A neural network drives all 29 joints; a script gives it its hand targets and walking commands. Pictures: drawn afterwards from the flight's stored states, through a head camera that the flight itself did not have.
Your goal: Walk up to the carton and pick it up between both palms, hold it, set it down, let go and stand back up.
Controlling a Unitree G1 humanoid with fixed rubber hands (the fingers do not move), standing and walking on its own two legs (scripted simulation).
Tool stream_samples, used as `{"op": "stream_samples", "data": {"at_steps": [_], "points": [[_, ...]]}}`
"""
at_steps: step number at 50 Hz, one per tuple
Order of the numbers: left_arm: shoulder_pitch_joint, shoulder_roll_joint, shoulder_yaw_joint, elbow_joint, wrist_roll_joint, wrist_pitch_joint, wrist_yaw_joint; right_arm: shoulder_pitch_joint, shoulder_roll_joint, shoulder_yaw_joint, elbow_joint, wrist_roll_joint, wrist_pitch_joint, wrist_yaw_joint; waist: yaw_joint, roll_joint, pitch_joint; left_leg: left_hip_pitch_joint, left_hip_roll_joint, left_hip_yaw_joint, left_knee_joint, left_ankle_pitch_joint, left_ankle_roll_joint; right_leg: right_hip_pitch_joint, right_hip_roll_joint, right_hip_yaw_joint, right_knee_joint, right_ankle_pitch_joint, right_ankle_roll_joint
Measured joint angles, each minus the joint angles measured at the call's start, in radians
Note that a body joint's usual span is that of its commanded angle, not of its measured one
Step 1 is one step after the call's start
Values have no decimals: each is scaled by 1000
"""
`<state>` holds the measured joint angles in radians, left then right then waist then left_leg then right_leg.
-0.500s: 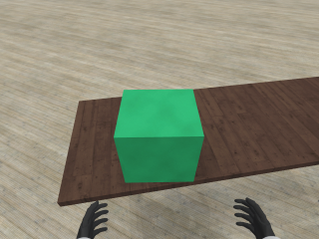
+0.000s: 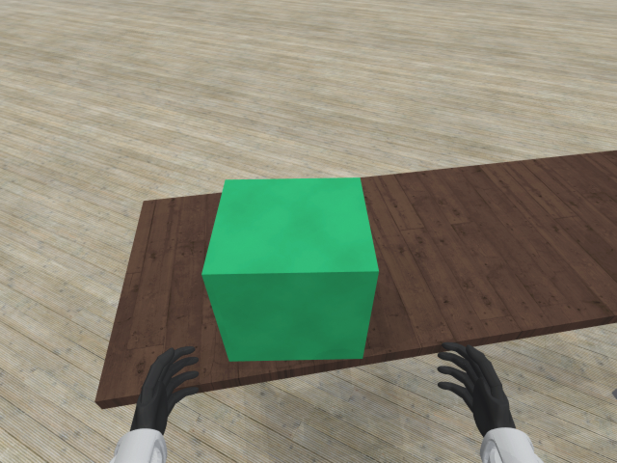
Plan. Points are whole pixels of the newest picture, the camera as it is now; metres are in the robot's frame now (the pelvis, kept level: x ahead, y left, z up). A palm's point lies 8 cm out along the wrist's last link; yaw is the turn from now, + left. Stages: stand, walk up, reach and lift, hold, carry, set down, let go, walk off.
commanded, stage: reach and lift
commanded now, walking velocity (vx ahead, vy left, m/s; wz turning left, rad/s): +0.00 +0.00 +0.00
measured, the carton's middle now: (294, 269) +0.44 +0.07 +0.01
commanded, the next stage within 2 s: none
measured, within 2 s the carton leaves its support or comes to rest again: neither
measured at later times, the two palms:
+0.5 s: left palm (166, 334) +0.28 +0.23 +0.04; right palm (481, 342) +0.29 -0.19 +0.04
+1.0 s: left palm (164, 277) +0.34 +0.24 +0.09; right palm (471, 273) +0.37 -0.18 +0.08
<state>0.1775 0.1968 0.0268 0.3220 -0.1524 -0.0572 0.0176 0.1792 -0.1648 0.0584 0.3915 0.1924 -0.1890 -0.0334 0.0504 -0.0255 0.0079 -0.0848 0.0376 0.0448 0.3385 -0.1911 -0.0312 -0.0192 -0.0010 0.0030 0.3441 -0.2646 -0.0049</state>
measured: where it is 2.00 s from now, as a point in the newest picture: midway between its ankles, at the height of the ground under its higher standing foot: outside the picture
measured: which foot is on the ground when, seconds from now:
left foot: down 0.00-1.00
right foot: down 0.00-1.00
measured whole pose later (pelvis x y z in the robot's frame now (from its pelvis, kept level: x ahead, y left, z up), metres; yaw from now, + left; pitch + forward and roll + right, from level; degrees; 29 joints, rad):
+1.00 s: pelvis -0.02 +0.00 +0.00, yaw -1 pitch +5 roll +0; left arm -0.46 0.26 0.16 0.36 -0.19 0.34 0.02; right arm -0.51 -0.30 0.06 0.53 0.35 0.11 -0.11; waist 0.05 0.00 0.00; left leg -0.29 0.06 0.05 0.36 -0.15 -0.03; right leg -0.22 0.02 0.01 0.35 -0.21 0.00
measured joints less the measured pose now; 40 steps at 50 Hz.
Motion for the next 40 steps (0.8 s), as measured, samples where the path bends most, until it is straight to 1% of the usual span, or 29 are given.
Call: {"op": "stream_samples", "data": {"at_steps": [3,6,9,12,16,21,30,35,40], "points": [[-22,1,6,1,1,-26,-6,-21,-3,5,-7,9,-24,-10,-3,2,6,-3,1,1,7,-1,1,-3,0,1,6,0,0],[-58,5,11,24,-3,-45,-6,-57,-5,1,13,17,-38,-13,-5,5,11,-4,1,3,12,-2,2,-5,1,4,11,0,1],[-105,10,13,58,-11,-49,1,-99,-8,-4,41,28,-30,-12,-5,5,10,-12,0,6,18,-1,4,-16,0,7,20,0,1],[-158,13,11,85,-19,-30,15,-147,-14,-9,69,37,-2,-6,-4,3,3,-25,0,10,19,2,6,-31,-1,10,25,3,2],[-226,13,6,94,-29,25,28,-208,-27,-9,90,55,47,-2,-3,2,-3,-42,0,14,16,8,8,-52,-1,15,24,10,4],[-296,7,19,54,-25,115,33,-277,-51,-2,73,84,97,-8,-3,-2,0,-60,2,18,12,14,9,-70,1,19,18,19,5],[-413,10,84,-14,0,271,17,-427,-93,9,80,129,178,-38,-2,-2,18,-89,8,22,8,22,8,-97,7,23,5,34,6],[-456,20,111,-41,-3,329,8,-491,-108,15,80,148,209,-51,-1,5,19,-113,12,17,11,25,6,-114,11,19,-4,41,5],[-501,31,127,-46,-8,365,4,-552,-116,12,86,156,238,-63,0,12,19,-136,14,11,11,29,5,-134,14,14,-8,46,4]]}}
